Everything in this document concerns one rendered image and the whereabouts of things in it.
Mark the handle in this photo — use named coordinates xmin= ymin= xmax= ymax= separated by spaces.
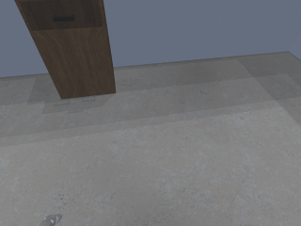
xmin=52 ymin=14 xmax=74 ymax=22

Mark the robot left hand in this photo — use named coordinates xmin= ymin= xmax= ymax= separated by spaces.
xmin=37 ymin=214 xmax=62 ymax=226

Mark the cabinet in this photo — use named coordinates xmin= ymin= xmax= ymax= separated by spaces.
xmin=14 ymin=0 xmax=117 ymax=100

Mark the drawer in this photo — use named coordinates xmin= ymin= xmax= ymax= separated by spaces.
xmin=20 ymin=0 xmax=103 ymax=31

